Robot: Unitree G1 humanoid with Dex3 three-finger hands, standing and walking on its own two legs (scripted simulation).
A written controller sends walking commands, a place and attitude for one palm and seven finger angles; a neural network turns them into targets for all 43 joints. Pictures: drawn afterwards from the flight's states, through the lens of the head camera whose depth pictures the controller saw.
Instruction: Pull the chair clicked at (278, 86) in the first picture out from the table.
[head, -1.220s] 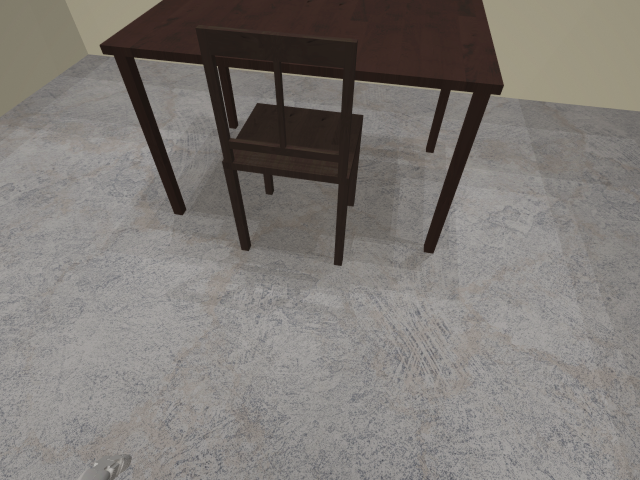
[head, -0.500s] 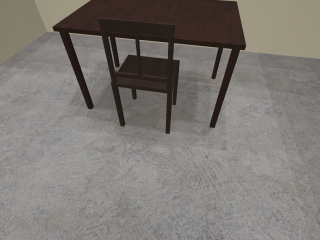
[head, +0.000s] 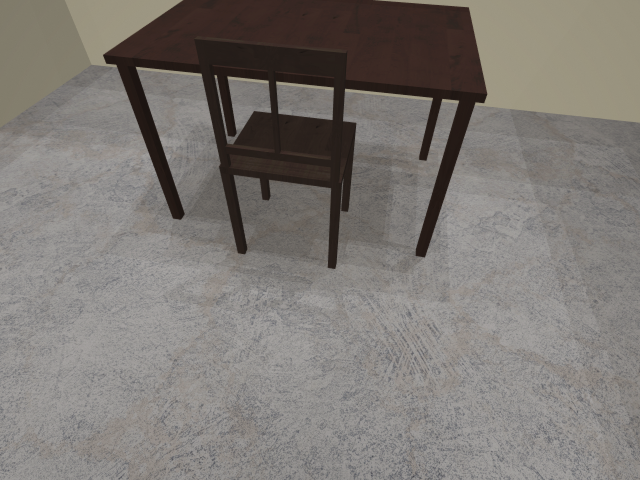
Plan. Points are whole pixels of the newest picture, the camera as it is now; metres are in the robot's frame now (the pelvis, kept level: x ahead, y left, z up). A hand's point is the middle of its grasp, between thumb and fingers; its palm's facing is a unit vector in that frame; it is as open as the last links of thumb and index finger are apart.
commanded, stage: look at it before walking up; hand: left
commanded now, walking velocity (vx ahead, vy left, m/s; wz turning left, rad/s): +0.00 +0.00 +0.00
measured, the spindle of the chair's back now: (274, 113) +1.09 +0.20 -0.11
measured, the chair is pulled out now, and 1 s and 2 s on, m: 0.00 0.00 0.00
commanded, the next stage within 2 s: walk to a spot facing it in 0.22 s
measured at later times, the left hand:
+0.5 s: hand out of the picture +0.06 +0.23 -0.17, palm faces +0.05 -0.96 -0.28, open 7.4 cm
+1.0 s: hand (141, 463) +0.18 +0.28 -0.18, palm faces +0.21 -0.97 -0.14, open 7.4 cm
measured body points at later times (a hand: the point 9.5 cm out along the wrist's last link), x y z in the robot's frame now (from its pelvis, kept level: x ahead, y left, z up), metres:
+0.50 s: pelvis +0.02 +0.01 -0.01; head +0.01 +0.01 +0.44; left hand +0.06 +0.28 -0.15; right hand +0.07 -0.27 -0.15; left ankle +0.00 +0.12 -0.74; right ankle +0.01 -0.12 -0.75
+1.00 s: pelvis +0.16 +0.10 +0.00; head +0.17 +0.12 +0.45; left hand +0.17 +0.33 -0.16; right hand +0.12 -0.10 -0.15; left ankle +0.08 +0.15 -0.75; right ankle +0.28 -0.03 -0.67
